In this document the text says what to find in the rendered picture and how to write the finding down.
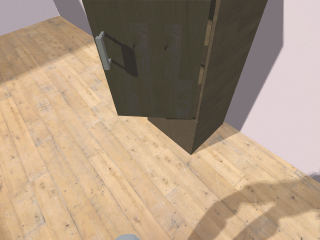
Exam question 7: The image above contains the cupboard door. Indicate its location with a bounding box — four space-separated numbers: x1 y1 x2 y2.
82 0 211 119

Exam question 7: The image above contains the handle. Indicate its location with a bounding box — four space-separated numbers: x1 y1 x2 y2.
95 31 112 70

